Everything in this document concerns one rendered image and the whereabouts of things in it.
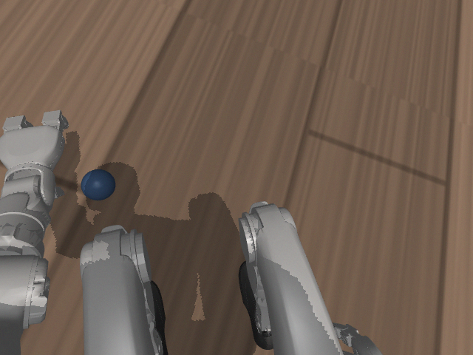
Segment left robot hand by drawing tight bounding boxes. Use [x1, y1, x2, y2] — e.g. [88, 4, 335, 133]
[0, 110, 69, 199]

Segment ball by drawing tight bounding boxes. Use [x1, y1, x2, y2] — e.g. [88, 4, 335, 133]
[81, 169, 115, 200]

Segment left robot arm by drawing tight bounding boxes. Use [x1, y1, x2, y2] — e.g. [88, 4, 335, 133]
[0, 163, 55, 355]

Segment left robot foot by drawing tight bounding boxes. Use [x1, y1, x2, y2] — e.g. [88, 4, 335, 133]
[150, 281, 168, 355]

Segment right robot foot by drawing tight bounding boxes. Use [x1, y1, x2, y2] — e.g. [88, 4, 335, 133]
[239, 261, 273, 350]

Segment right robot hand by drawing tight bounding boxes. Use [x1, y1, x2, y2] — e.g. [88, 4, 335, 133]
[333, 322, 383, 355]

